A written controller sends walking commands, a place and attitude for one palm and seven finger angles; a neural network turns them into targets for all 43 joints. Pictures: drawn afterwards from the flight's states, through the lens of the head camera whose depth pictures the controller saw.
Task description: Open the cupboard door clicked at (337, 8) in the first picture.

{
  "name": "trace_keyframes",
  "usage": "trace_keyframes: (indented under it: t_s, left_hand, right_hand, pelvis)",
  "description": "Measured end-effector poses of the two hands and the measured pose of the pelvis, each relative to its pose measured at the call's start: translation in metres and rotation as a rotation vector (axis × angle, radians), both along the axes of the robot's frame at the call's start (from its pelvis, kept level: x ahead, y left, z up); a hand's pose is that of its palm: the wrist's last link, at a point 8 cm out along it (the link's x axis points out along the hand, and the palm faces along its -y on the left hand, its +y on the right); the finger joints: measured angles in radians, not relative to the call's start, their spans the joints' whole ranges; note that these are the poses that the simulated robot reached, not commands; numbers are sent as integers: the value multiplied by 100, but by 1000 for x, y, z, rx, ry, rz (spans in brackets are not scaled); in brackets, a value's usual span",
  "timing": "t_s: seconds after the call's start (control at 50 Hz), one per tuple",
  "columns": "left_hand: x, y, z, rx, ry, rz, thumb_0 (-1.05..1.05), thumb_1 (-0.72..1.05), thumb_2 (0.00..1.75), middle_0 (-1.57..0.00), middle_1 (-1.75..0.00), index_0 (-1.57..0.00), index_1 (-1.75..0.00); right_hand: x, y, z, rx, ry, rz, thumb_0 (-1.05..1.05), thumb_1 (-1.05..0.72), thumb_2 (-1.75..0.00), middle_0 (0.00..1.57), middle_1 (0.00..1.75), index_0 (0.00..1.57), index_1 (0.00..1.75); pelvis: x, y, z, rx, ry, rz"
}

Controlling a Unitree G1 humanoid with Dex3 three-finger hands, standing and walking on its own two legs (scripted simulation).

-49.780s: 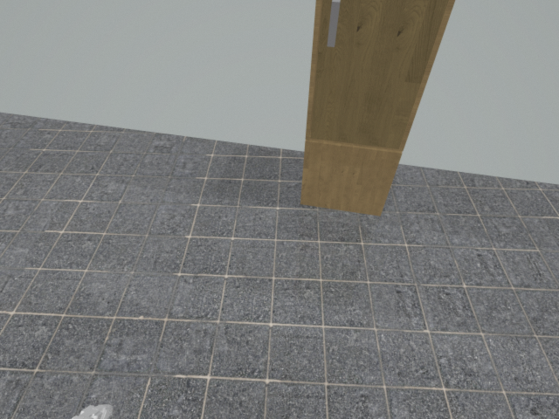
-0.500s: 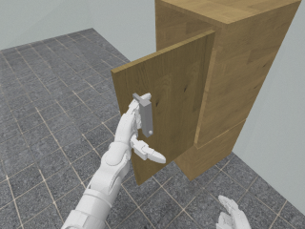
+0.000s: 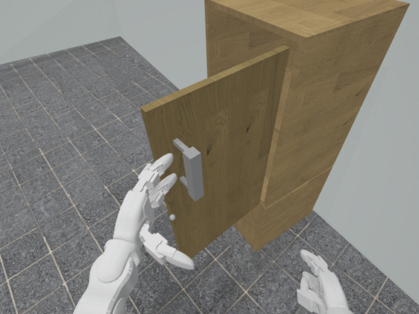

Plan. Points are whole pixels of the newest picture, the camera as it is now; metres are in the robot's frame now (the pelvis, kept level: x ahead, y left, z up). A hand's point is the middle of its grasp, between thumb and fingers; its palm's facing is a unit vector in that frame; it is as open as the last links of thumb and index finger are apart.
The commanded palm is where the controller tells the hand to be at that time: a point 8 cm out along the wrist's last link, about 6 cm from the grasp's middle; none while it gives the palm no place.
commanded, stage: slide the hand sideways off the handle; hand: left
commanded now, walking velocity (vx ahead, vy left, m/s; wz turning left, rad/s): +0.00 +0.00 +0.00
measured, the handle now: (187, 169) +0.35 +0.08 +0.11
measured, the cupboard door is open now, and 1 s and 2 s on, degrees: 97 97 97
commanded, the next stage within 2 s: draw the hand back to the body in 0.38 s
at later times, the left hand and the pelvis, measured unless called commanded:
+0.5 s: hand (142, 236) +0.21 +0.13 +0.11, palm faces -0.07 -1.00 -0.03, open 16.3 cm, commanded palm +0.19 +0.18 +0.11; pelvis +0.00 +0.02 -0.01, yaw +1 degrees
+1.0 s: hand (102, 234) +0.20 +0.18 +0.13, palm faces -0.01 -1.00 -0.09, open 16.2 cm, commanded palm +0.16 +0.24 +0.14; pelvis +0.00 +0.02 +0.00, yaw +2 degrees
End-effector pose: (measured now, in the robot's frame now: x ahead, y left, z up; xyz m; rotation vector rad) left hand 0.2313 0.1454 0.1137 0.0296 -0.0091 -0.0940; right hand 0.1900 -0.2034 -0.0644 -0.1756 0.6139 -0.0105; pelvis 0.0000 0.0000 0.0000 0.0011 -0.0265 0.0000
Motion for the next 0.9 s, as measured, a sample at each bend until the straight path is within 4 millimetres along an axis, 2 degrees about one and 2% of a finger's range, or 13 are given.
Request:
trace_keyframes:
  t_s: [0.12,0.28,0.42,0.54,0.64,0.9]
  left_hand:
    - [-10,13,-2,0,5,-2,-1,-50,30,-19,-32,-18,-31]
    - [-24,36,-3,9,7,49,-1,-50,30,-17,-31,-17,-31]
    - [-36,41,-4,7,3,25,-1,-50,30,-15,-30,-15,-30]
    - [-33,44,-5,4,-3,21,-1,-50,30,-15,-30,-15,-30]
    - [-32,52,2,21,-22,25,-1,-50,30,-15,-30,-15,-30]
    - [-47,82,16,45,-22,65,-1,-50,30,-15,-30,-15,-30]
  right_hand:
    - [8,5,4,-1,-35,10,1,-91,-90,20,30,20,30]
    - [4,11,0,-2,-42,22,1,-91,-90,20,30,20,30]
    - [-4,15,-5,-9,-46,28,1,-91,-90,20,30,20,30]
    - [-8,20,-6,-12,-57,27,1,-91,-90,20,30,20,30]
    - [-8,23,-4,-5,-67,23,1,-91,-90,20,30,20,30]
    - [2,27,4,-11,-98,40,1,-91,-90,20,30,20,30]
  pelvis:
    - [5,2,-1,-4,5,3]
    - [7,7,-3,-9,12,12]
    - [7,13,-5,-12,19,20]
    - [4,18,-7,-13,22,21]
    - [5,20,-6,-12,18,15]
    - [5,22,-3,-18,-4,22]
